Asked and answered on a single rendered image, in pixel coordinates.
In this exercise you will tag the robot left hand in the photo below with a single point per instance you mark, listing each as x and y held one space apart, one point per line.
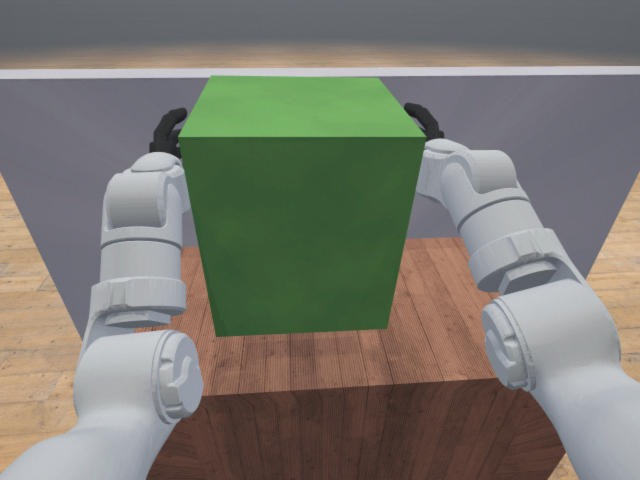
165 139

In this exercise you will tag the right robot upper arm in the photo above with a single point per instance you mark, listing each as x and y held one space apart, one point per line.
556 342

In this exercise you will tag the carton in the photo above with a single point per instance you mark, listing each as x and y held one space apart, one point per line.
301 190

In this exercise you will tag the robot left forearm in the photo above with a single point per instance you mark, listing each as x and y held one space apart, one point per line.
141 241

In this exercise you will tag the pedestal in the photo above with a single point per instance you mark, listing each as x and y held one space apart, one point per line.
416 401

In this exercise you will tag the robot right forearm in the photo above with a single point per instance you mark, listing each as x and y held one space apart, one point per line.
509 248

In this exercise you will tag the left robot upper arm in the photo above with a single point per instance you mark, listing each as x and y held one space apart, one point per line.
130 392

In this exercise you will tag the robot right hand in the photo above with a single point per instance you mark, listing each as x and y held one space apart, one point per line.
426 119

